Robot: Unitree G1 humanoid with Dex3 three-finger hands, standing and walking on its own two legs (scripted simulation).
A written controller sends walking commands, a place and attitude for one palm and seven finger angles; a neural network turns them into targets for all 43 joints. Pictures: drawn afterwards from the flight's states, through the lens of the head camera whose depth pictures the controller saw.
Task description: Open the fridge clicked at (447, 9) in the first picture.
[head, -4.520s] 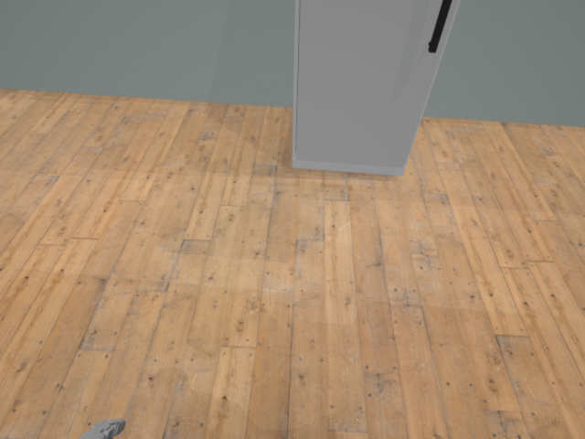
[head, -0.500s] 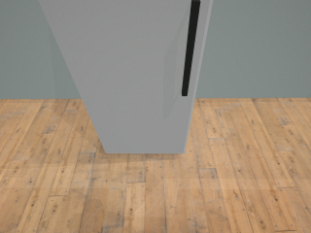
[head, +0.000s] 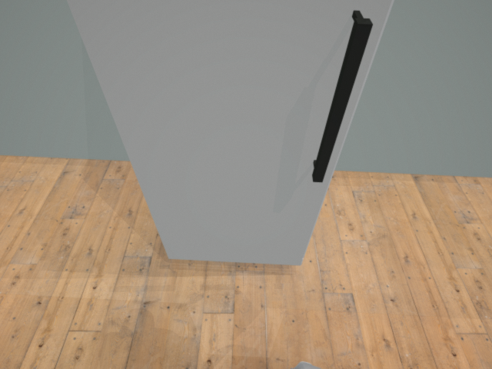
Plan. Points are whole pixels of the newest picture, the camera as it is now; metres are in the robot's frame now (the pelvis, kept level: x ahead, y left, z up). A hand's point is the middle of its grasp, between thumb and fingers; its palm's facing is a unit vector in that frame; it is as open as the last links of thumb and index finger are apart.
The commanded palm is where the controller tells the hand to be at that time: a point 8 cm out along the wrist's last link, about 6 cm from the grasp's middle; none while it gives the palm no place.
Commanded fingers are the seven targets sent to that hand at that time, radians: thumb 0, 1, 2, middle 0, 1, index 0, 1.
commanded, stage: take the last steps up to it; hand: right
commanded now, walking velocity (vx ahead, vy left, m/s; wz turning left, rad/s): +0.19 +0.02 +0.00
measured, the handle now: (333, 111) +0.59 -0.14 +0.11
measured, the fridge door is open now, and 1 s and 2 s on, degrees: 0 0 0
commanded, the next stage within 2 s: come to a stop and stand still in 0.12 s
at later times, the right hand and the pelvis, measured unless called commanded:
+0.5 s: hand out of the picture +0.15 -0.17 -0.17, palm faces +0.02 +0.97 -0.24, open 7.3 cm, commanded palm none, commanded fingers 0.00 -0.90 -0.90 0.20 0.30 0.20 0.30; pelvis +0.11 +0.01 +0.00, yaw +0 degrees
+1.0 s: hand out of the picture +0.12 -0.19 -0.17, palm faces +0.05 +0.97 -0.23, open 7.4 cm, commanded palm none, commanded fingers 0.00 -0.90 -0.90 0.20 0.30 0.20 0.30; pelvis +0.09 +0.00 +0.00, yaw -1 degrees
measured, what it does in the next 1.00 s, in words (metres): steps on the spot: right foot, then left foot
